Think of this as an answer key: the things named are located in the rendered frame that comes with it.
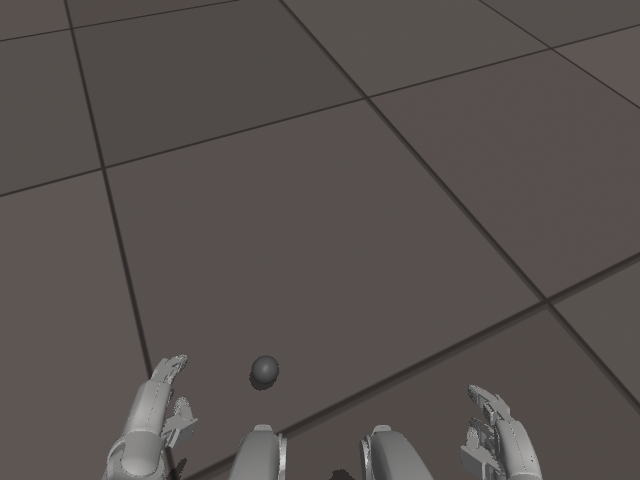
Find left robot hand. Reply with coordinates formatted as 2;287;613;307
119;354;198;448

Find left robot arm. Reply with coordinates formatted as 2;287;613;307
101;431;167;480

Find ball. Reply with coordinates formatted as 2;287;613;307
251;356;279;384

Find right robot hand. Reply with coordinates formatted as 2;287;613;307
461;385;542;480

